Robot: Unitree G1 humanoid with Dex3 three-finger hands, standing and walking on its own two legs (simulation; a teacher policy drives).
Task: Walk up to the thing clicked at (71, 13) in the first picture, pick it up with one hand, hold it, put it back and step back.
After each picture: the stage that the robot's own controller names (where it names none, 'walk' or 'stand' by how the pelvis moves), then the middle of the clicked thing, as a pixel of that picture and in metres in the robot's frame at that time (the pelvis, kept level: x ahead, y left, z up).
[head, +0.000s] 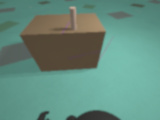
stand; (73, 19) +1.07 +0.26 +0.12
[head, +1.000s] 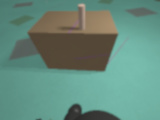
walk; (81, 18) +0.99 +0.20 +0.12
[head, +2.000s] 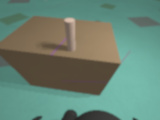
walk; (70, 36) +0.58 +0.20 +0.15
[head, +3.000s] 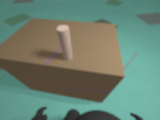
stand; (65, 45) +0.47 +0.21 +0.14
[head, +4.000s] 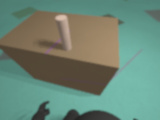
stand; (64, 35) +0.56 +0.22 +0.14
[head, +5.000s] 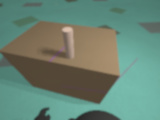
stand; (69, 44) +0.54 +0.19 +0.12
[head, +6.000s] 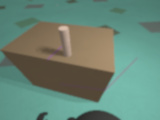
stand; (65, 43) +0.56 +0.23 +0.12
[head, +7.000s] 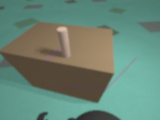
stand; (64, 44) +0.55 +0.24 +0.12
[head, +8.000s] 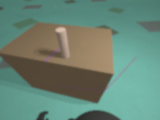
stand; (63, 44) +0.54 +0.24 +0.12
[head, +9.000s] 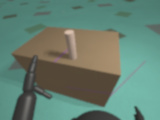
rise first; (71, 46) +0.55 +0.22 +0.12
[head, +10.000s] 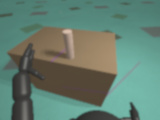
go down; (69, 45) +0.57 +0.22 +0.13
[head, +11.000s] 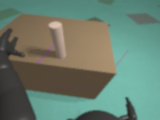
go down; (58, 42) +0.50 +0.21 +0.14
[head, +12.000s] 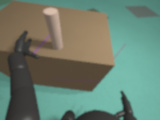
close in; (55, 32) +0.54 +0.22 +0.16
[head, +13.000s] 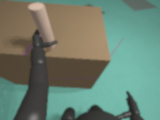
close; (45, 29) +0.55 +0.24 +0.18
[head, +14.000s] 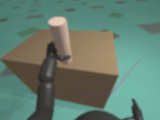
lift; (63, 45) +0.35 +0.16 +0.29
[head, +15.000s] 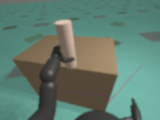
lift; (67, 47) +0.32 +0.15 +0.30
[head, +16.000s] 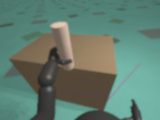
hold; (64, 49) +0.32 +0.16 +0.29
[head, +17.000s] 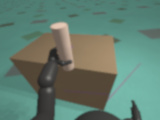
hold; (64, 50) +0.32 +0.16 +0.28
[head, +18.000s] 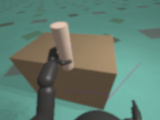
crouch; (64, 49) +0.32 +0.16 +0.29
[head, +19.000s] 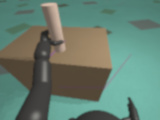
crouch; (55, 31) +0.45 +0.20 +0.30
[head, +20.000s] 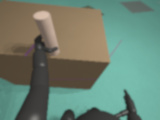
lower; (49, 37) +0.49 +0.21 +0.16
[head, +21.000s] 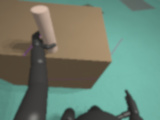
lower; (47, 33) +0.51 +0.22 +0.18
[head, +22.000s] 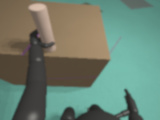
lower; (45, 32) +0.52 +0.22 +0.18
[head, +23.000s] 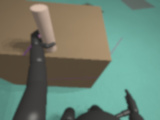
lower; (46, 32) +0.51 +0.22 +0.18
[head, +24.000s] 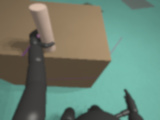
loosen; (45, 32) +0.52 +0.22 +0.18
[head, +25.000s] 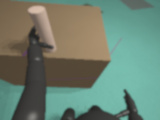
withdraw; (45, 33) +0.51 +0.23 +0.17
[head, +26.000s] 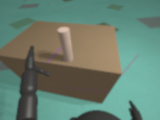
sink last; (66, 46) +0.49 +0.20 +0.15
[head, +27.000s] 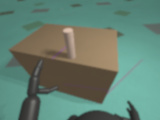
stand; (70, 45) +0.54 +0.22 +0.13
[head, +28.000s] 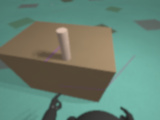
stand; (64, 46) +0.51 +0.22 +0.13
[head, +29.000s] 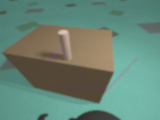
stand; (65, 46) +0.53 +0.23 +0.12
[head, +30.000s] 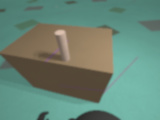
stand; (63, 47) +0.51 +0.24 +0.12
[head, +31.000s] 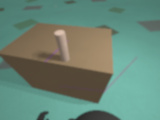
stand; (62, 47) +0.51 +0.24 +0.12
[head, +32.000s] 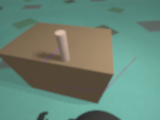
stand; (63, 47) +0.50 +0.23 +0.12
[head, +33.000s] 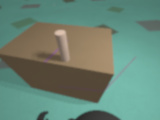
stand; (63, 47) +0.50 +0.23 +0.12
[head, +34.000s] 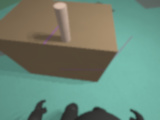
walk; (63, 25) +0.59 +0.23 +0.14
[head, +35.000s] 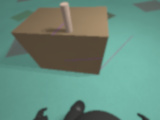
walk; (67, 19) +0.82 +0.28 +0.14
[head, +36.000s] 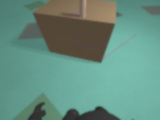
stand; (82, 5) +1.13 +0.16 +0.15
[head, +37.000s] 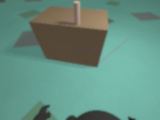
stand; (77, 14) +1.11 +0.22 +0.12
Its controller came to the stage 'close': yes
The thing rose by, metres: 0.19
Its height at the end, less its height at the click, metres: +0.00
